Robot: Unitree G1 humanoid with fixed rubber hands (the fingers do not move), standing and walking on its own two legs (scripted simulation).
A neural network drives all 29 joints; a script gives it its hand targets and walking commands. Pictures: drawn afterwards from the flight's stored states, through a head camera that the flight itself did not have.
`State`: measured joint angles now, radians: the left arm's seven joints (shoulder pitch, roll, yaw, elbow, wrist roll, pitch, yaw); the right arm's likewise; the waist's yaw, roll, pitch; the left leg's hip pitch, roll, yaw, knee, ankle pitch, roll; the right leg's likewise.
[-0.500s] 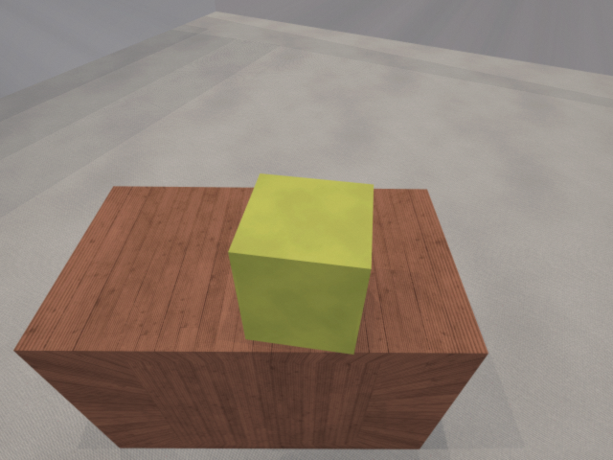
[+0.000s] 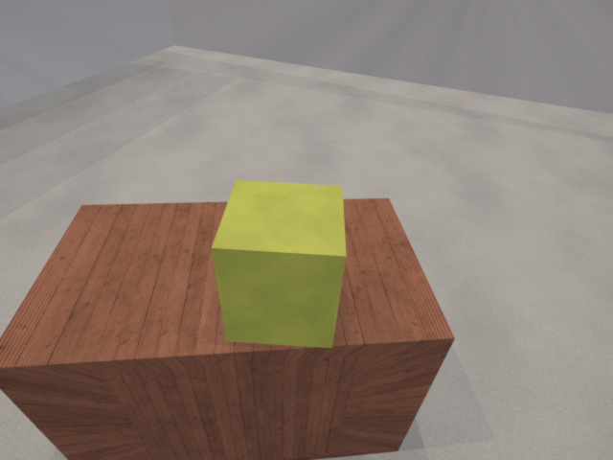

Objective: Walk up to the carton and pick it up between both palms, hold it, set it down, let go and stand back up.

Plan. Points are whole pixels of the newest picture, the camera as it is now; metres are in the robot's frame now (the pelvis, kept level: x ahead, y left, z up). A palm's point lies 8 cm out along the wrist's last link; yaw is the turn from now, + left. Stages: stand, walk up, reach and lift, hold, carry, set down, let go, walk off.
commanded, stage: stand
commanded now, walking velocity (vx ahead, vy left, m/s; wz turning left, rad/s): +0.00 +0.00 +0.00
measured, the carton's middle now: (284, 264) +0.52 +0.03 -0.04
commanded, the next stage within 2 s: none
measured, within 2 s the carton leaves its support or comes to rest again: neither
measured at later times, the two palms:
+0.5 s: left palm out of the picture -0.11 +0.21 -0.13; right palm out of the picture +0.11 -0.22 -0.14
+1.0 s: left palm out of the picture +0.18 +0.24 -0.11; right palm out of the picture +0.17 -0.27 -0.14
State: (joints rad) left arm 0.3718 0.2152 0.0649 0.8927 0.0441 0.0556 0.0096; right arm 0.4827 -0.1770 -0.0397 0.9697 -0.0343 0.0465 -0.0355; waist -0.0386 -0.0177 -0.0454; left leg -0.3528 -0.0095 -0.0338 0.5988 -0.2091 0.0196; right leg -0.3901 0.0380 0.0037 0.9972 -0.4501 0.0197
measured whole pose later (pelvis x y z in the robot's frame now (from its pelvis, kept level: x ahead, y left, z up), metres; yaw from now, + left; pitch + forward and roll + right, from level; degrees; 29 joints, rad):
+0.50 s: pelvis +0.04 +0.02 -0.01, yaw +5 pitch -1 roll -1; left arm 0.59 0.14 0.02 1.00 0.04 0.00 0.04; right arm 0.33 -0.20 -0.05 0.81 -0.04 0.02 -0.02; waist 0.06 0.02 0.09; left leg -0.45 0.03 0.04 0.69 -0.22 0.00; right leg -0.03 -0.01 -0.10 0.61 -0.55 -0.01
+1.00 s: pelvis +0.11 -0.01 +0.00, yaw +3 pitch -4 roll +1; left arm 0.27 0.21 0.00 0.77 0.04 0.02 0.03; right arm 0.29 -0.28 -0.03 0.83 -0.02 0.08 -0.02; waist -0.01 0.05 0.09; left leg -0.38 -0.01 0.00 1.10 -0.57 -0.02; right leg -0.35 -0.05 -0.04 0.68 -0.26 -0.01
